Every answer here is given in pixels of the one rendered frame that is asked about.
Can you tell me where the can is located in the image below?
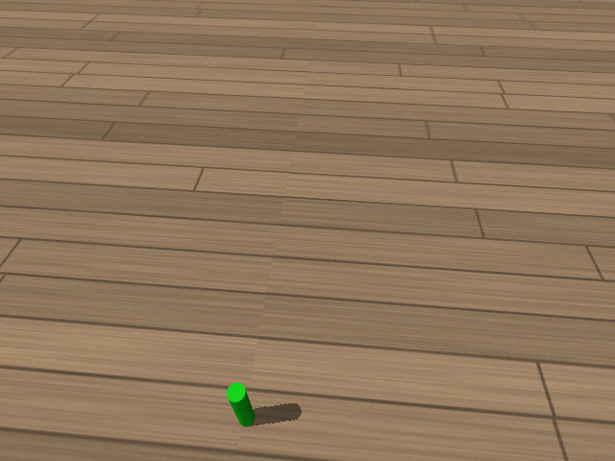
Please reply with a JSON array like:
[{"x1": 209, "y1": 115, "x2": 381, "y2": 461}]
[{"x1": 227, "y1": 382, "x2": 255, "y2": 426}]

